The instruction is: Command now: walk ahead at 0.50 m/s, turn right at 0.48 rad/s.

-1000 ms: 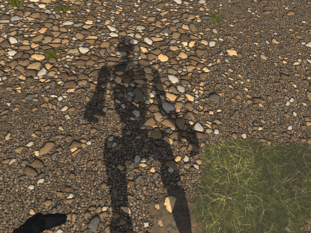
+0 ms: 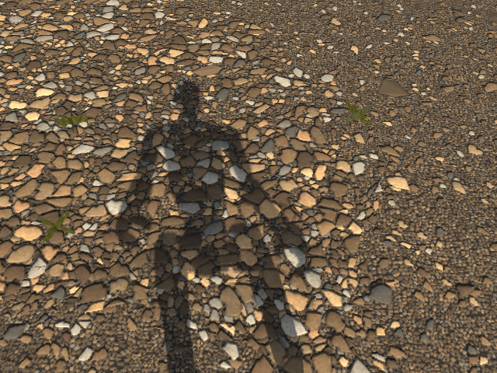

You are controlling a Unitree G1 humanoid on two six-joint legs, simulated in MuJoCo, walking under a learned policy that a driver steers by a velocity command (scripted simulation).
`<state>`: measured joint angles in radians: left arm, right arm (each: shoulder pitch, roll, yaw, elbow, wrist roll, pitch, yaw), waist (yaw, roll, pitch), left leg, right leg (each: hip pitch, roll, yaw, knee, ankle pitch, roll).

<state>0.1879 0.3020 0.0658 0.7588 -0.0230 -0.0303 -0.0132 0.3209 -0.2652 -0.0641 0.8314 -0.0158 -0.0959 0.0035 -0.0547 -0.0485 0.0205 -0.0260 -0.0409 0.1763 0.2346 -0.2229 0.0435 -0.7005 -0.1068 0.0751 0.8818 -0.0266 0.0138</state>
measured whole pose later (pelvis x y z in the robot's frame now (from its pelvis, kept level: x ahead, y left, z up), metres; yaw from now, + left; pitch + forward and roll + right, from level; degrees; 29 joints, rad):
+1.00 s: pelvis +0.47 -0.08 -0.01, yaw -23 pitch +0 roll +1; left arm 0.22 0.27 0.04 0.74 0.01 0.04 0.03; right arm 0.14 -0.22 -0.01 0.83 -0.01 -0.03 0.02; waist -0.01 -0.03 0.05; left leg -0.32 -0.04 0.03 0.47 -0.15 0.04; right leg -0.31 -0.05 0.07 0.56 -0.24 0.04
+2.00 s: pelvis +0.80 -0.29 +0.00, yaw -13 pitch +0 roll -2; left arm 0.33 0.25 0.07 0.85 0.02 -0.10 0.00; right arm 0.18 -0.30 -0.08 0.84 0.02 -0.03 0.00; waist 0.04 0.04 0.02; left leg -0.71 0.10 -0.10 0.95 -0.04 0.00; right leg -0.04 0.04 -0.19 0.24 -0.19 -0.05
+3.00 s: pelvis +1.08 -0.31 -0.01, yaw +11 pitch +1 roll +0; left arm 0.18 0.24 0.03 0.78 0.00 0.00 0.01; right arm 0.19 -0.27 -0.05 0.73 0.01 0.04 -0.01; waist 0.01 0.02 0.00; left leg -0.22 -0.01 -0.05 0.51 -0.33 -0.03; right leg -0.30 -0.02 0.03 0.54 -0.27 0.01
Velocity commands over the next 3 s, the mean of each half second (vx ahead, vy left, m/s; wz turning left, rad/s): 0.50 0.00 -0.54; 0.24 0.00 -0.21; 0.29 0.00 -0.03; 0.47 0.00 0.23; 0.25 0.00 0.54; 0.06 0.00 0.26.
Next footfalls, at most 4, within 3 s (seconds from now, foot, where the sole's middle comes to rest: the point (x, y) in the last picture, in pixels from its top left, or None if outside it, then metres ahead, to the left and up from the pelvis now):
0.20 right None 0.27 -0.14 -0.78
0.68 left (252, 335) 0.60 -0.02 -0.78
1.00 right None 0.48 -0.24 -0.78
1.68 right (366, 271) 0.78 -0.38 -0.78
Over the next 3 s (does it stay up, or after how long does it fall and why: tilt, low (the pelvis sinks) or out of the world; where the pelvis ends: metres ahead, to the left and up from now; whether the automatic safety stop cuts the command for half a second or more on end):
stays up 1.08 -0.31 -0.01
